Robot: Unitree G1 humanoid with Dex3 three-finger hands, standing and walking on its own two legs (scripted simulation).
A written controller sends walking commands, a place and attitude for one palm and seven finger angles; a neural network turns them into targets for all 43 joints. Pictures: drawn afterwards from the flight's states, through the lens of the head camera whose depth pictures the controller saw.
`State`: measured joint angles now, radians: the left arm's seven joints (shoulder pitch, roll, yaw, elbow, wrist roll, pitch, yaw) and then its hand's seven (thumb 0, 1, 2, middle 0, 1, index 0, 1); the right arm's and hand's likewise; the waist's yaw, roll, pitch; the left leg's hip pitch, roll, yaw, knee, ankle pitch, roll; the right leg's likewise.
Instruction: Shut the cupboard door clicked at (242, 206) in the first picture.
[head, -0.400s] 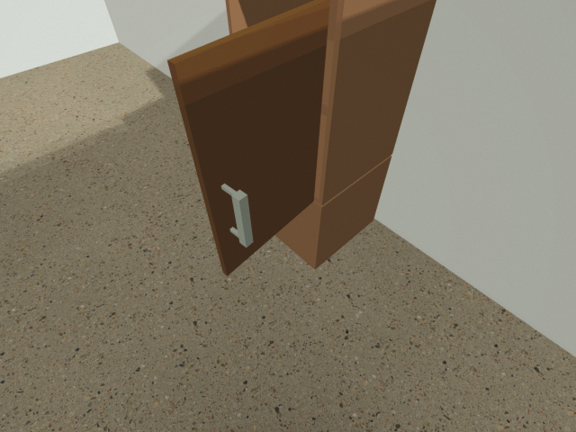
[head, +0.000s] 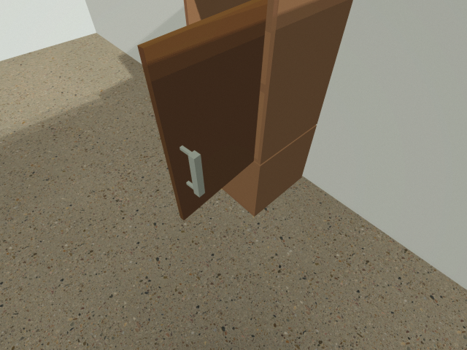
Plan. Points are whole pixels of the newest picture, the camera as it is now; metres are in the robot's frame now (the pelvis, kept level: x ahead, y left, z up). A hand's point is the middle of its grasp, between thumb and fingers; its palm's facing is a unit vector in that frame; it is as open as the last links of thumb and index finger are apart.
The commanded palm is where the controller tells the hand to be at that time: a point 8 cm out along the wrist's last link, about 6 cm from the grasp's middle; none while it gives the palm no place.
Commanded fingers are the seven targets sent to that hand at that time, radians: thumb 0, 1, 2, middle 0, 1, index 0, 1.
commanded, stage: look at it before walking up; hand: left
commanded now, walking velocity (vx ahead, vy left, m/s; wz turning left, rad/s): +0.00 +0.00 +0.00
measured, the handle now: (191, 171) +0.58 +0.15 -0.12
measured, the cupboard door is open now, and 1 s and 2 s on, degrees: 95 95 95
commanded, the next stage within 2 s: walk around to get in front in 0.44 s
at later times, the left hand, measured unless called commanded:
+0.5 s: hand out of the picture +0.04 +0.22 -0.17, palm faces +0.00 -0.96 -0.28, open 7.3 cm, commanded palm none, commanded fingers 0.00 0.90 0.90 -0.20 -0.30 -0.20 -0.30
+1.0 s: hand out of the picture +0.06 +0.19 -0.18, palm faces -0.14 -0.95 -0.27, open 7.3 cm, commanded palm none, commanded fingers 0.00 0.90 0.90 -0.20 -0.30 -0.20 -0.30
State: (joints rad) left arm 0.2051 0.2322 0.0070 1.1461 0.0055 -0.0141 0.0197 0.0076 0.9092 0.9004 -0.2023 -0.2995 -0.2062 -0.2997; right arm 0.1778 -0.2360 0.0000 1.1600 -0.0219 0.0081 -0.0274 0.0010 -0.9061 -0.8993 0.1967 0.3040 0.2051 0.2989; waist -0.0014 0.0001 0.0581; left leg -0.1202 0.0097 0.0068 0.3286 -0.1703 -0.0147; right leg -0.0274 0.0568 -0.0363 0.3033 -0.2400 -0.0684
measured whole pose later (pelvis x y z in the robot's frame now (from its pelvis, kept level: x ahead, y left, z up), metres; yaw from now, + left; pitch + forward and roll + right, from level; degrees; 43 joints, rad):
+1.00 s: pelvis -0.03 -0.01 -0.02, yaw -12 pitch -1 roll +2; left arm 0.19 0.21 0.07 0.98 0.02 0.06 -0.02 0.01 0.91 0.90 -0.20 -0.30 -0.20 -0.30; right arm 0.18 -0.23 -0.04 1.03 -0.04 0.03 -0.04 0.00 -0.90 -0.90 0.20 0.30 0.21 0.30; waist 0.03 0.03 0.13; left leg -0.25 0.11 0.18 0.57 -0.29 -0.04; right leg -0.30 0.01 -0.02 0.72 -0.41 -0.02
